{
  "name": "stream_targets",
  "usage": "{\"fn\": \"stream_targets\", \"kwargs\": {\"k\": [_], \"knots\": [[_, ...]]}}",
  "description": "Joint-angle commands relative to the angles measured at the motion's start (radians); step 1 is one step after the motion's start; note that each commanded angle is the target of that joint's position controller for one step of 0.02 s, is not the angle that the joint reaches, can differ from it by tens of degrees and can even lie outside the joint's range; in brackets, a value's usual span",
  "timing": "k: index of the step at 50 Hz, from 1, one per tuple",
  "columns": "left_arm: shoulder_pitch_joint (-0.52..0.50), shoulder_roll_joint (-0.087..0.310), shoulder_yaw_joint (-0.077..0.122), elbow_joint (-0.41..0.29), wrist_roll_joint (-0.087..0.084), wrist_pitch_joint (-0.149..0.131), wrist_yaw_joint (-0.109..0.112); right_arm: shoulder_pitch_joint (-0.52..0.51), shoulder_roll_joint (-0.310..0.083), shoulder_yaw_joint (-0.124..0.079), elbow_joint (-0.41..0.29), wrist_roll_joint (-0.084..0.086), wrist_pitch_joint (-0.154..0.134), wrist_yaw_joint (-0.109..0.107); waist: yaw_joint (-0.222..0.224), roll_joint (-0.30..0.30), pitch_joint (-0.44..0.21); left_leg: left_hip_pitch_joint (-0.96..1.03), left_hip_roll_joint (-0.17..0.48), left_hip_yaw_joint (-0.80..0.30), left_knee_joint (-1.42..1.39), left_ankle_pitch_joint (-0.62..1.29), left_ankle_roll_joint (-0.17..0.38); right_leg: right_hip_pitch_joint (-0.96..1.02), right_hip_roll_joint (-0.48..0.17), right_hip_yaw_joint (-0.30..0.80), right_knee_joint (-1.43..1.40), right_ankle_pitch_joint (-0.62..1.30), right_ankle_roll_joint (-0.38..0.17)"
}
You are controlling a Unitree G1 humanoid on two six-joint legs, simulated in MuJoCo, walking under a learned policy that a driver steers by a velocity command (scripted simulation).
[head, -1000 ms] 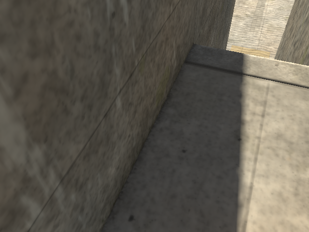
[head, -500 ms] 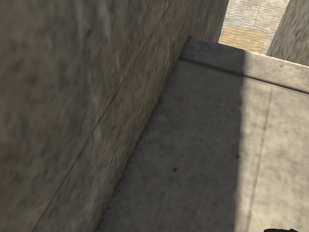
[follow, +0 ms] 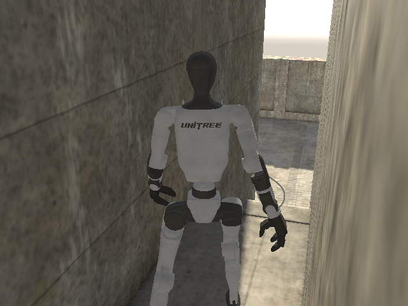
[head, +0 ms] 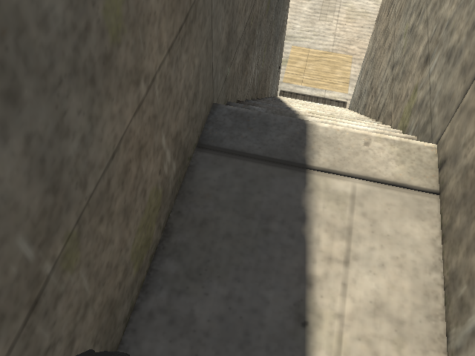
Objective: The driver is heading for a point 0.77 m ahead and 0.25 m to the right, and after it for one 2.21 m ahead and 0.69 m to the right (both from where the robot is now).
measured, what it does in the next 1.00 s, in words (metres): walks ahead: left foot, then right foot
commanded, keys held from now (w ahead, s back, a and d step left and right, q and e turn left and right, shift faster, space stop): w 1.00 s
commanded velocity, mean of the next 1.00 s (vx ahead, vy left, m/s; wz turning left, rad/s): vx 0.46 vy -0.14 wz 0.00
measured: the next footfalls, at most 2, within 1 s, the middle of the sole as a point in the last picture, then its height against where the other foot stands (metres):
left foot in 0.52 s outside the picture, level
right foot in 0.98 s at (333, 268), level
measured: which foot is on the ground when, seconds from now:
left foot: down 0.00-0.00, up 0.02-0.50, down 0.52-0.98, up 1.00-1.00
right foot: down 0.00-0.54, up 0.56-0.96, down 0.98-1.00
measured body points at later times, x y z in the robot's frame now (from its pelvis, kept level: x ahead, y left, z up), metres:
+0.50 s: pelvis +0.25 -0.08 +0.01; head +0.28 -0.05 +0.46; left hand +0.20 +0.18 -0.14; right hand +0.46 -0.31 -0.07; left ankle +0.36 +0.03 -0.71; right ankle +0.13 -0.15 -0.72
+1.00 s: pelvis +0.53 -0.18 +0.00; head +0.59 -0.17 +0.45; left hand +0.71 +0.07 -0.12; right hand +0.54 -0.51 -0.10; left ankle +0.37 +0.02 -0.71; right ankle +0.63 -0.32 -0.72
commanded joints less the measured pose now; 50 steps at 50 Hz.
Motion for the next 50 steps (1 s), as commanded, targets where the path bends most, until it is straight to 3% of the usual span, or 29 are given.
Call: {"fn": "stream_targets", "kwargs": {"k": [1, 2, 3, 4, 5, 6, 7, 9, 14, 20, 22, 24, 26, 27, 28, 29, 30, 31, 33, 35, 39, 42, 43, 45, 46, 47, 48, 49, 50], "knots": [[0.456, 0.307, 0.113, 0.141, -0.026, 0.008, 0.042, 0.06, -0.02, 0.027, -0.135, -0.086, 0.005, 0.002, 0.131, -0.266, -0.263, -0.583, -0.078, 0.024, 0.677, -0.101, 0.114, 0.862, -0.088, 0.118, 0.096, 0.326, -0.13], [0.53, 0.373, 0.139, 0.165, -0.052, 0.015, 0.047, 0.232, 0.039, 0.047, -0.094, -0.065, -0.018, 0.016, 0.11, -0.519, -0.466, -0.743, -0.14, -0.077, 1.033, -0.298, 0.129, 0.936, -0.242, 0.523, -0.123, -0.061, -0.28], [0.54, 0.272, 0.12, 0.185, -0.069, -0.001, 0.047, 0.162, -0.02, 0.03, -0.073, -0.033, -0.026, 0.015, 0.126, -0.352, -0.397, -0.817, -0.131, -0.16, 1.229, -0.23, 0.159, 0.829, -0.206, 0.58, -0.194, -0.324, -0.278], [0.48, 0.215, 0.11, 0.175, -0.069, -0.013, 0.048, 0.028, -0.059, 0.026, -0.104, -0.024, -0.025, 0.006, 0.132, -0.207, -0.275, -0.9, -0.112, -0.131, 1.269, -0.131, 0.181, 0.718, -0.201, 0.519, -0.204, -0.353, -0.234], [0.384, 0.194, 0.101, 0.148, -0.051, -0.022, 0.05, -0.09, -0.085, 0.021, -0.124, -0.044, -0.019, -0.013, 0.121, -0.099, -0.202, -0.871, -0.075, -0.115, 1.22, -0.009, 0.177, 0.57, -0.188, 0.449, -0.221, -0.24, -0.22], [0.315, 0.172, 0.102, 0.144, -0.043, -0.026, 0.051, -0.144, -0.085, 0.018, -0.143, -0.051, -0.003, -0.032, 0.083, -0.067, -0.174, -0.797, -0.045, -0.12, 1.144, 0.059, 0.168, 0.46, -0.179, 0.41, -0.237, -0.137, -0.233], [0.264, 0.152, 0.1, 0.142, -0.044, -0.03, 0.056, -0.188, -0.102, 0.011, -0.159, -0.055, 0.005, -0.027, 0.064, -0.069, -0.153, -0.717, -0.027, -0.124, 1.081, 0.067, 0.169, 0.382, -0.162, 0.375, -0.271, -0.112, -0.231], [0.258, 0.105, 0.089, 0.158, -0.046, -0.029, 0.066, -0.209, -0.096, 0.006, -0.162, -0.039, 0.022, -0.022, 0.044, -0.093, -0.099, -0.666, -0.033, -0.129, 0.985, 0.054, 0.18, 0.324, -0.146, 0.321, -0.301, -0.05, -0.259], [0.341, 0.163, 0.102, 0.162, -0.047, -0.025, 0.095, -0.374, -0.056, 0.024, -0.212, -0.037, 0.034, -0.009, 0.066, -0.001, 0.001, -0.725, -0.049, -0.109, 0.711, 0.183, 0.167, 0.357, -0.151, 0.242, -0.371, -0.028, -0.276], [0.442, 0.187, 0.101, 0.141, -0.057, -0.011, 0.094, -0.559, -0.042, 0.044, -0.257, -0.018, 0.028, 0.01, 0.143, 0.017, 0.088, -0.661, -0.114, -0.04, 0.428, 0.257, 0.176, 0.419, -0.12, 0.157, -0.402, -0.05, -0.236], [0.515, 0.169, 0.089, 0.167, -0.057, 0.009, 0.094, -0.57, -0.037, 0.059, -0.256, -0.02, 0.016, 0.021, 0.16, 0.004, 0.113, -0.611, -0.135, -0.011, 0.339, 0.225, 0.199, 0.448, -0.112, 0.138, -0.406, -0.079, -0.237], [0.507, 0.169, 0.08, 0.158, -0.046, 0.026, 0.087, -0.541, -0.063, 0.053, -0.252, -0.03, 0.007, 0.032, 0.135, -0.003, 0.068, -0.505, -0.173, 0.027, 0.279, 0.163, 0.207, 0.505, -0.091, 0.1, -0.312, 0.159, -0.227], [0.468, 0.176, 0.076, 0.133, -0.041, 0.027, 0.078, -0.347, -0.107, 0.027, -0.217, -0.042, 0.004, 0.027, 0.018, 0.036, -0.061, -0.205, -0.195, 0.026, 0.178, 0.24, 0.237, 0.478, -0.041, 0.05, -0.082, 0.414, -0.18], [0.395, 0.18, 0.078, 0.08, -0.031, 0.013, 0.073, -0.16, -0.196, 0.0, -0.179, -0.055, 0.006, 0.018, -0.072, 0.126, -0.149, 0.03, -0.043, -0.214, 0.125, 0.24, 0.31, 0.295, 0.021, 0.02, 0.186, 0.326, -0.105], [0.46, 0.135, 0.072, 0.064, -0.03, -0.007, 0.065, -0.047, -0.278, -0.028, -0.142, -0.068, 0.013, 0.024, -0.062, 0.334, -0.228, 0.22, 0.216, -0.726, -0.013, 0.17, 0.5, 0.014, 0.183, 0.063, 0.541, -0.263, -0.026], [0.472, 0.191, 0.091, 0.089, -0.049, -0.02, 0.058, -0.062, -0.2, -0.007, -0.126, -0.045, 0.003, 0.024, -0.032, 0.236, -0.224, 0.175, 0.259, -0.855, -0.078, -0.024, 0.494, -0.075, 0.165, 0.218, 0.735, -0.516, -0.015], [0.43, 0.204, 0.101, 0.062, -0.061, -0.019, 0.063, -0.152, -0.165, 0.003, -0.118, -0.02, -0.015, 0.025, 0.009, 0.192, -0.072, 0.074, 0.25, -0.72, -0.089, -0.032, 0.438, -0.169, 0.131, 0.234, 0.806, -0.462, -0.012], [0.402, 0.177, 0.091, 0.036, -0.042, -0.013, 0.065, -0.222, -0.167, 0.004, -0.125, -0.007, -0.026, 0.026, 0.054, 0.114, -0.014, -0.024, 0.209, -0.579, -0.089, 0.074, 0.389, -0.158, 0.095, 0.213, 0.791, -0.33, -0.016], [0.356, 0.135, 0.09, 0.001, -0.009, 0.005, 0.054, -0.294, -0.134, 0.004, -0.123, -0.017, -0.038, 0.019, 0.103, 0.027, 0.021, -0.121, 0.118, -0.35, -0.095, 0.266, 0.333, -0.122, 0.043, 0.209, 0.635, -0.177, -0.015], [0.334, 0.059, 0.068, -0.026, 0.0, 0.012, 0.028, -0.258, -0.15, -0.005, -0.103, -0.032, -0.032, 0.019, 0.1, 0.069, 0.018, -0.138, 0.07, -0.221, -0.109, 0.368, 0.333, -0.076, 0.037, 0.163, 0.416, -0.125, 0.003], [0.206, 0.023, 0.033, -0.095, 0.003, 0.001, 0.004, -0.225, -0.218, -0.024, -0.103, -0.031, -0.01, 0.011, 0.064, 0.157, 0.022, -0.205, 0.042, -0.103, -0.141, 0.415, 0.324, 0.011, 0.017, 0.032, 0.106, 0.03, 0.042], [0.163, 0.064, 0.034, -0.121, 0.002, 0.005, -0.013, -0.241, -0.256, -0.038, -0.128, -0.016, -0.016, 0.012, 0.073, 0.215, 0.043, -0.25, 0.06, -0.09, -0.18, 0.325, 0.287, 0.105, 0.01, 0.023, 0.041, 0.13, 0.023], [0.164, 0.085, 0.04, -0.111, -0.005, 0.003, -0.011, -0.256, -0.249, -0.039, -0.131, -0.013, -0.021, 0.014, 0.077, 0.243, 0.04, -0.227, 0.072, -0.074, -0.177, 0.335, 0.27, 0.114, 0.004, 0.03, 0.023, 0.127, 0.012], [0.139, 0.109, 0.045, -0.107, -0.004, -0.005, -0.019, -0.248, -0.254, -0.045, -0.143, -0.01, -0.008, 0.015, 0.074, 0.267, 0.051, -0.167, 0.085, -0.073, -0.139, 0.368, 0.258, 0.122, 0.013, 0.006, -0.013, 0.056, -0.006], [0.125, 0.127, 0.049, -0.116, -0.007, -0.013, -0.019, -0.249, -0.261, -0.049, -0.149, -0.019, 0.003, 0.018, 0.081, 0.263, 0.045, -0.14, 0.087, -0.064, -0.095, 0.397, 0.244, 0.138, 0.016, 0.0, -0.028, 0.021, -0.019], [0.151, 0.143, 0.058, -0.103, -0.006, -0.017, -0.012, -0.252, -0.276, -0.051, -0.155, -0.024, 0.007, 0.01, 0.113, 0.256, 0.025, -0.124, 0.07, -0.047, -0.031, 0.449, 0.218, 0.175, 0.041, -0.031, -0.044, -0.039, -0.028], [0.243, 0.173, 0.076, -0.069, -0.008, -0.014, -0.007, -0.24, -0.257, -0.041, -0.161, -0.027, 0.012, 0.006, 0.154, 0.236, -0.028, -0.13, 0.048, -0.029, 0.093, 0.562, 0.202, 0.287, 0.062, -0.045, -0.064, -0.045, -0.051], [0.446, 0.227, 0.105, 0.021, -0.018, 0.0, 0.008, -0.212, -0.189, -0.014, -0.171, -0.051, 0.028, -0.002, 0.224, 0.155, -0.137, -0.197, -0.009, 0.018, 0.335, 0.524, 0.161, 0.498, 0.073, -0.045, -0.022, 0.078, -0.078], [0.562, 0.351, 0.134, 0.073, -0.019, 0.009, 0.027, -0.087, -0.066, 0.033, -0.221, -0.089, 0.024, -0.001, 0.177, -0.214, -0.289, -0.561, -0.129, 0.034, 0.735, -0.005, 0.097, 0.883, -0.11, 0.228, 0.016, 0.194, -0.207]]}}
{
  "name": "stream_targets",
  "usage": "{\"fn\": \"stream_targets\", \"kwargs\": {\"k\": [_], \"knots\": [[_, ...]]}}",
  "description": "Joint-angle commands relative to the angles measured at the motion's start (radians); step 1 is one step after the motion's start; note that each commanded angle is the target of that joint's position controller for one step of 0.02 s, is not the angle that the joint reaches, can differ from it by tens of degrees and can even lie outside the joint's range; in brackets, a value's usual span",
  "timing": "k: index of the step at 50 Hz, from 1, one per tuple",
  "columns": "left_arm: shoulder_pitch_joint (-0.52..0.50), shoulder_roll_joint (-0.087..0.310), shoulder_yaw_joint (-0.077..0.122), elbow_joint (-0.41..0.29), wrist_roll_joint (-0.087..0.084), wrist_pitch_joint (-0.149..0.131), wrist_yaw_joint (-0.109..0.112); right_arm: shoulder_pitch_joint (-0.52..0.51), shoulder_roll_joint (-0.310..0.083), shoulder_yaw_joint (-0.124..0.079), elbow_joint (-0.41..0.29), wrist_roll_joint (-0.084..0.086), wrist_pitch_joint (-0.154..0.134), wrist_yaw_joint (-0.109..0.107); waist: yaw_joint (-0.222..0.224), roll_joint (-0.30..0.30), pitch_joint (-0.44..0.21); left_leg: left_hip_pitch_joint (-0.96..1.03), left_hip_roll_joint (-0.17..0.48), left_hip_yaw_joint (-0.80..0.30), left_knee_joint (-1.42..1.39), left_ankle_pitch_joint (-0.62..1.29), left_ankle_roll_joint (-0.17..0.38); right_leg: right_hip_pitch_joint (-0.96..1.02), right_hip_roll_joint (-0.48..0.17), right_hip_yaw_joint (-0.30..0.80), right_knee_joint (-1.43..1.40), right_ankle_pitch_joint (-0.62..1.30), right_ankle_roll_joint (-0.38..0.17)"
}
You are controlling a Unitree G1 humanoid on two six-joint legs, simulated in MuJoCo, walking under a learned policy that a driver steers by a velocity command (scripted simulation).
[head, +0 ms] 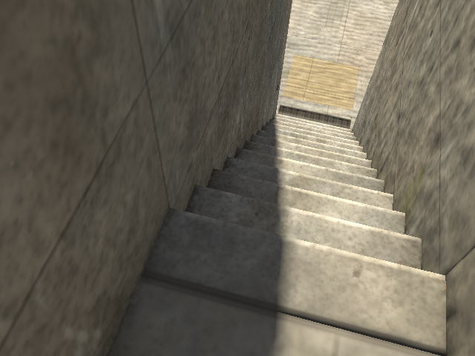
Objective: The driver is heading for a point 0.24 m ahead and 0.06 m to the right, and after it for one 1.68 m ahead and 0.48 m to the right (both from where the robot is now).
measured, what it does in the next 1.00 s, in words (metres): walks ahead: left foot, then right foot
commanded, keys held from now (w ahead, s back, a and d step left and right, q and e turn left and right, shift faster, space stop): w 1.00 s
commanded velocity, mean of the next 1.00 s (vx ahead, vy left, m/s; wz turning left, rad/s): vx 0.46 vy -0.14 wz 0.00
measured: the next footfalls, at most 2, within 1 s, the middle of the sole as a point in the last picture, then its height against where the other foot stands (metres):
left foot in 0.40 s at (205, 350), level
right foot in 0.82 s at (323, 282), level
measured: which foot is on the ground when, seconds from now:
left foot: up 0.00-0.38, down 0.40-0.84, up 0.86-1.00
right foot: down 0.00-0.44, up 0.46-0.80, down 0.82-1.00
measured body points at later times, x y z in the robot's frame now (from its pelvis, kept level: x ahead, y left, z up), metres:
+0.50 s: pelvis +0.30 -0.03 +0.00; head +0.32 -0.03 +0.45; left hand +0.30 +0.23 -0.14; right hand +0.54 -0.25 -0.06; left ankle +0.38 +0.08 -0.72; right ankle +0.14 -0.15 -0.65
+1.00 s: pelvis +0.52 -0.15 -0.01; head +0.55 -0.14 +0.44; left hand +0.58 +0.10 -0.14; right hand +0.65 -0.40 -0.12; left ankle +0.51 -0.02 -0.61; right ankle +0.56 -0.25 -0.72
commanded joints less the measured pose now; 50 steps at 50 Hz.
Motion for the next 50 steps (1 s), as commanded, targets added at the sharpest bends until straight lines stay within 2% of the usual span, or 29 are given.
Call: {"fn": "stream_targets", "kwargs": {"k": [1, 2, 4, 6, 8, 10, 13, 16, 18, 20, 21, 22, 23, 25, 26, 28, 30, 36, 37, 38, 39, 41, 42, 43, 44, 45, 46, 48, 50], "knots": [[0.723, 0.18, 0.044, 0.156, -0.035, -0.018, 0.037, 0.215, 0.194, 0.098, -0.058, -0.178, -0.06, 0.179, 0.134, -0.406, -0.681, -0.759, -0.226, -0.043, 0.769, -0.178, 0.143, 1.255, -0.301, 0.589, -0.083, 0.024, -0.41], [0.724, 0.111, 0.038, 0.161, -0.001, -0.068, 0.031, -0.107, 0.089, 0.058, -0.104, -0.107, -0.077, 0.17, 0.282, -0.253, -0.276, -1.033, -0.234, -0.092, 0.988, -0.109, 0.193, 1.056, -0.251, 0.524, -0.116, -0.064, -0.283], [0.525, 0.048, 0.005, 0.096, -0.005, -0.071, 0.022, -0.205, 0.006, 0.037, -0.114, -0.096, -0.096, 0.135, 0.162, -0.158, -0.165, -1.016, -0.138, -0.101, 1.01, 0.039, 0.234, 0.729, -0.25, 0.473, -0.179, -0.128, -0.23], [0.314, -0.021, -0.036, 0.034, 0.009, -0.062, 0.02, -0.216, 0.055, 0.054, -0.132, -0.107, -0.077, 0.123, 0.029, -0.09, -0.092, -0.873, -0.069, -0.158, 0.995, 0.111, 0.234, 0.374, -0.313, 0.474, -0.211, -0.168, -0.248], [0.169, -0.053, -0.059, -0.02, 0.007, -0.064, 0.035, -0.186, 0.087, 0.063, -0.139, -0.112, -0.059, 0.125, -0.037, -0.073, -0.049, -0.832, -0.035, -0.162, 0.887, 0.18, 0.233, 0.161, -0.3, 0.4, -0.303, -0.273, -0.248], [0.061, 0.002, -0.049, -0.067, 0.011, -0.08, 0.052, -0.229, 0.06, 0.059, -0.186, -0.099, -0.063, 0.129, -0.053, -0.031, -0.076, -0.584, -0.038, -0.082, 0.527, 0.307, 0.193, -0.01, -0.184, 0.205, -0.346, -0.256, -0.194], [0.266, 0.094, -0.02, 0.011, 0.012, -0.064, 0.031, -0.423, 0.087, 0.071, -0.272, -0.038, -0.044, 0.159, 0.072, -0.091, -0.013, -0.438, -0.11, 0.025, 0.288, 0.467, 0.121, -0.037, -0.148, 0.097, -0.32, -0.208, -0.211], [0.4, 0.117, 0.011, 0.059, 0.006, -0.038, 0.007, -0.547, 0.086, 0.075, -0.335, -0.017, -0.056, 0.155, 0.142, -0.038, 0.002, -0.57, -0.141, 0.049, 0.115, 0.48, 0.154, 0.244, -0.217, 0.169, -0.225, 0.023, -0.241], [0.458, 0.057, 0.001, 0.093, 0.008, -0.027, 0.006, -0.546, 0.073, 0.058, -0.334, -0.025, -0.069, 0.139, 0.129, -0.058, -0.016, -0.498, -0.177, 0.078, 0.04, 0.481, 0.189, 0.377, -0.218, 0.183, -0.183, 0.193, -0.216], [0.458, 0.082, 0.019, 0.093, 0.004, -0.036, 0.015, -0.399, 0.057, 0.042, -0.303, 0.014, -0.067, 0.129, 0.05, -0.015, -0.109, -0.235, -0.18, 0.071, 0.024, 0.555, 0.25, 0.385, -0.143, 0.087, 0.004, 0.554, -0.119], [0.486, 0.041, 0.02, 0.075, 0.025, -0.039, 0.014, -0.232, 0.013, 0.036, -0.274, -0.008, -0.062, 0.12, 0.017, 0.06, -0.27, 0.083, -0.07, -0.051, 0.159, 0.843, 0.354, 0.24, -0.079, 0.066, 0.198, 0.45, -0.049], [0.576, -0.066, -0.008, 0.041, 0.043, -0.046, 0.008, 0.042, -0.032, 0.013, -0.213, -0.002, -0.052, 0.115, -0.024, 0.221, -0.536, 0.541, 0.141, -0.412, 0.13, 0.82, 0.569, -0.037, 0.027, 0.058, 0.438, -0.104, 0.035], [0.418, 0.125, 0.054, 0.078, -0.049, -0.014, 0.02, 0.343, -0.133, -0.047, -0.096, -0.033, -0.007, 0.04, -0.205, -0.012, -0.434, 0.427, 0.335, -0.696, -0.028, 0.512, 0.496, -0.208, 0.088, 0.065, 0.766, -0.5, 0.003], [0.237, 0.031, 0.033, 0.017, -0.009, 0.003, 0.03, 0.107, -0.086, -0.023, -0.117, -0.033, -0.009, 0.004, -0.102, -0.007, -0.084, 0.144, 0.255, -0.549, -0.156, 0.431, 0.373, -0.379, 0.012, 0.154, 0.758, -0.344, -0.039], [0.199, 0.02, 0.028, 0.0, 0.02, 0.032, 0.038, 0.061, -0.011, 0.003, -0.118, -0.041, -0.027, 0.002, -0.077, 0.004, -0.054, 0.029, 0.235, -0.459, -0.173, 0.435, 0.334, -0.355, -0.01, 0.157, 0.752, -0.277, -0.058], [0.236, 0.018, 0.028, 0.0, 0.05, 0.076, 0.038, 0.001, 0.039, 0.021, -0.098, -0.027, -0.046, 0.007, -0.004, 0.057, -0.07, -0.136, 0.167, -0.356, -0.231, 0.318, 0.299, -0.24, -0.037, 0.155, 0.664, -0.217, -0.061], [0.205, -0.003, 0.018, -0.015, 0.056, 0.097, 0.028, 0.036, 0.013, 0.012, -0.058, -0.014, -0.065, 0.006, 0.009, 0.086, -0.066, -0.161, 0.159, -0.301, -0.267, 0.303, 0.311, -0.265, -0.052, 0.147, 0.604, -0.175, -0.057], [0.009, -0.036, -0.032, -0.032, 0.031, 0.077, -0.029, 0.075, -0.022, -0.021, 0.002, 0.02, -0.071, 0.018, -0.001, 0.147, -0.074, -0.301, -0.007, -0.014, -0.298, 0.53, 0.199, 0.016, -0.04, -0.033, 0.155, 0.255, -0.034], [0.113, 0.024, -0.02, -0.033, -0.041, 0.053, -0.046, -0.104, -0.003, 0.01, -0.108, -0.167, -0.05, 0.105, 0.05, 0.173, -0.115, -0.558, 0.015, -0.035, -0.367, 0.167, 0.255, 0.222, -0.028, 0.026, 0.274, 0.289, 0.007], [0.177, 0.07, -0.003, -0.013, -0.049, 0.033, -0.052, -0.189, -0.05, -0.009, -0.117, -0.18, -0.039, 0.117, 0.099, 0.205, -0.091, -0.589, 0.036, -0.011, -0.355, 0.095, 0.243, 0.25, -0.019, 0.018, 0.34, 0.2, 0.027], [0.277, 0.094, 0.013, 0.032, -0.018, 0.006, -0.045, -0.197, -0.085, -0.02, -0.121, -0.187, -0.041, 0.113, 0.134, 0.19, -0.107, -0.628, 0.013, 0.038, -0.278, 0.239, 0.208, 0.345, 0.01, -0.043, 0.446, 0.206, 0.032], [0.233, 0.153, 0.028, 0.024, -0.037, -0.021, -0.023, -0.105, -0.119, -0.016, -0.057, -0.104, -0.052, 0.129, 0.128, 0.093, -0.125, -0.365, 0.032, 0.021, 0.048, 0.494, 0.176, 0.327, -0.002, -0.012, 0.077, 0.055, 0.005], [0.35, 0.186, 0.048, 0.062, -0.04, -0.034, -0.005, 0.047, -0.067, 0.001, 0.01, -0.116, -0.051, 0.146, 0.13, 0.016, -0.192, -0.397, -0.014, 0.055, 0.343, 0.558, 0.148, 0.486, 0.016, -0.011, 0.067, 0.18, -0.065], [0.455, 0.229, 0.054, 0.114, -0.032, -0.042, 0.016, 0.312, 0.103, 0.042, 0.06, -0.16, -0.042, 0.161, 0.025, -0.251, -0.403, -0.655, -0.109, 0.106, 0.679, -0.036, 0.078, 0.873, -0.229, 0.277, 0.136, 0.665, -0.358], [0.555, 0.201, 0.044, 0.101, -0.017, -0.065, 0.003, 0.224, 0.146, 0.069, 0.002, -0.104, -0.067, 0.164, 0.095, -0.298, -0.387, -0.91, -0.192, 0.013, 0.954, -0.209, 0.096, 0.92, -0.302, 0.43, 0.067, 0.647, -0.43], [0.574, 0.158, 0.042, 0.118, 0.001, -0.081, -0.008, -0.038, 0.09, 0.057, -0.09, -0.061, -0.078, 0.152, 0.178, -0.239, -0.201, -1.039, -0.21, -0.037, 1.045, -0.123, 0.141, 0.689, -0.302, 0.486, -0.084, 0.211, -0.34], [0.476, 0.116, 0.032, 0.09, -0.019, -0.078, -0.003, -0.138, 0.056, 0.052, -0.117, -0.056, -0.076, 0.128, 0.151, -0.185, -0.141, -1.047, -0.134, -0.08, 1.081, -0.035, 0.164, 0.514, -0.316, 0.509, -0.112, -0.114, -0.301], [0.237, 0.022, -0.01, 0.014, -0.017, -0.065, 0.015, -0.115, 0.083, 0.071, -0.117, -0.098, -0.069, 0.115, 0.016, -0.081, -0.119, -0.9, -0.056, -0.158, 0.978, 0.11, 0.176, 0.198, -0.309, 0.498, -0.124, -0.246, -0.282], [0.098, -0.001, -0.033, -0.04, -0.007, -0.067, 0.036, -0.108, 0.101, 0.08, -0.137, -0.112, -0.055, 0.117, -0.033, -0.046, -0.08, -0.795, -0.029, -0.147, 0.807, 0.14, 0.158, -0.008, -0.277, 0.439, -0.166, -0.377, -0.259]]}}
Velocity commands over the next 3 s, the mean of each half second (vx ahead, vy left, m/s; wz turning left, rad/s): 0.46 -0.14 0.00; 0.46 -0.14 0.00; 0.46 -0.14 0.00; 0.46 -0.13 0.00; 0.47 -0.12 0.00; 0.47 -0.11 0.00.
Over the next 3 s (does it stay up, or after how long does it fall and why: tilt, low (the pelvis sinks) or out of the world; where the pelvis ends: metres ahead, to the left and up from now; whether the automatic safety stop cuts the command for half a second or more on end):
stays up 1.49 -0.49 -0.79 its command is cut before an obstacle from the start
